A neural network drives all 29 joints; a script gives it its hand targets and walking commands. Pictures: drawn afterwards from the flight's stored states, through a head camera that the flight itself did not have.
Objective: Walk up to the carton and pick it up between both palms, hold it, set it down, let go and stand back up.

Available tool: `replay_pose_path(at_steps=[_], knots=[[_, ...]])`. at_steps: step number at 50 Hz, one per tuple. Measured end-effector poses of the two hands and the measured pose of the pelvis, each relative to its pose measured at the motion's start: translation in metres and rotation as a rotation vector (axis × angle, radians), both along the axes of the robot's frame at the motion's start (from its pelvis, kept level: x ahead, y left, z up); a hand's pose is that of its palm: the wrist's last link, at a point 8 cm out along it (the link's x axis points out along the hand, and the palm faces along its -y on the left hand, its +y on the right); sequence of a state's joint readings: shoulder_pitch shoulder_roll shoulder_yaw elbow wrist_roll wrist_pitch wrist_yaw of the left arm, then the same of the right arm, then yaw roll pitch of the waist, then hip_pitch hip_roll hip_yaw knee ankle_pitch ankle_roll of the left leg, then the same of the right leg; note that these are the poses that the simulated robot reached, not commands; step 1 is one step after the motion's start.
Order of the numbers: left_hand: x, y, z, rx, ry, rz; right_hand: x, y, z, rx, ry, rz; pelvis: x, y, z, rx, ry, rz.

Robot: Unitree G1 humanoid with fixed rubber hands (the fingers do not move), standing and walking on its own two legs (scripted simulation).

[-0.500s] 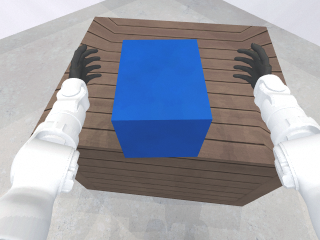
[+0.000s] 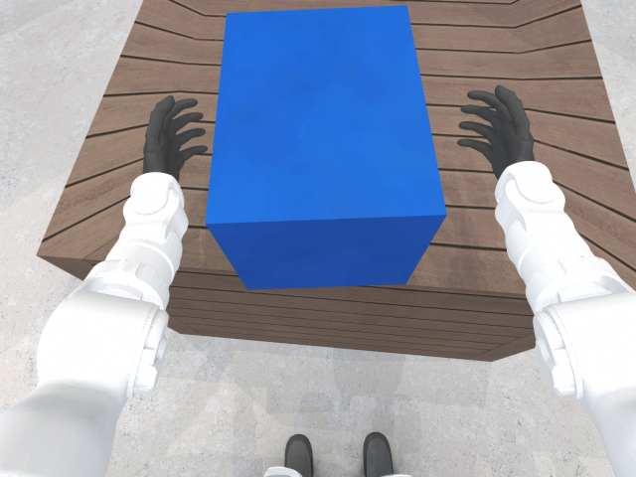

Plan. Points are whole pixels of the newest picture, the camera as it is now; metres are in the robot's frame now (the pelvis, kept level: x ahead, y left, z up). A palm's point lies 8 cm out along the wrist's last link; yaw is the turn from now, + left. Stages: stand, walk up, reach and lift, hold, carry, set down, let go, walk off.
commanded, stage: reach and lift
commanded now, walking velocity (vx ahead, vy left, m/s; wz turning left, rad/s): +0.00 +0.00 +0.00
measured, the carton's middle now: (321, 157) +0.53 +0.03 +0.00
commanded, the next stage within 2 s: none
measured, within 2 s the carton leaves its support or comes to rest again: leaves its support in 1.72 s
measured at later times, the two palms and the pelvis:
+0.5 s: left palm (201, 182) +0.47 +0.18 +0.02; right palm (460, 170) +0.49 -0.15 +0.02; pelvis +0.02 +0.00 +0.01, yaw +3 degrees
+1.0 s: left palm (203, 185) +0.47 +0.17 +0.02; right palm (460, 169) +0.49 -0.15 +0.02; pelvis +0.05 -0.02 +0.02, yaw +6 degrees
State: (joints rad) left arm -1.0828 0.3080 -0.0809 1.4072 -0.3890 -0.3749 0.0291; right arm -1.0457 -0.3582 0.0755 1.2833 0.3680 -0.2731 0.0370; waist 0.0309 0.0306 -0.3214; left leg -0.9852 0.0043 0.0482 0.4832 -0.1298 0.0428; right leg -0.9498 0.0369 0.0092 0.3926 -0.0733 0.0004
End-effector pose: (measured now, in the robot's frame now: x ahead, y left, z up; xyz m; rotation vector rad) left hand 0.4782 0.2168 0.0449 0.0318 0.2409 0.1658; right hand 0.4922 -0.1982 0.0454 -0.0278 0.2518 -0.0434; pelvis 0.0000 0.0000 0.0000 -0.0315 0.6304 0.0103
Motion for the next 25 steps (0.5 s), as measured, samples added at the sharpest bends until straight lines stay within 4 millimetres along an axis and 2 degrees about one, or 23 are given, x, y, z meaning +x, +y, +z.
replay_pose_path(at_steps=[11, 17, 22, 25], knots=[[-0.001, -0.013, -0.023, -0.003, 0.012, -0.031, 0.005, 0.013, -0.021, 0.006, 0.004, 0.009, 0.006, 0.0, 0.002, 0.0, 0.035, 0.008], [0.0, -0.029, -0.026, -0.016, -0.017, -0.045, 0.004, 0.02, -0.023, -0.004, -0.029, 0.017, 0.012, -0.002, 0.005, 0.002, 0.058, 0.015], [-0.002, -0.036, -0.025, -0.006, -0.013, -0.039, 0.003, 0.042, -0.025, 0.007, -0.039, 0.066, 0.015, -0.003, 0.009, 0.005, 0.041, 0.026], [-0.006, -0.038, -0.025, -0.011, -0.007, -0.008, 0.0, 0.05, -0.028, 0.038, -0.041, 0.019, 0.017, -0.004, 0.012, 0.007, 0.012, 0.044]])
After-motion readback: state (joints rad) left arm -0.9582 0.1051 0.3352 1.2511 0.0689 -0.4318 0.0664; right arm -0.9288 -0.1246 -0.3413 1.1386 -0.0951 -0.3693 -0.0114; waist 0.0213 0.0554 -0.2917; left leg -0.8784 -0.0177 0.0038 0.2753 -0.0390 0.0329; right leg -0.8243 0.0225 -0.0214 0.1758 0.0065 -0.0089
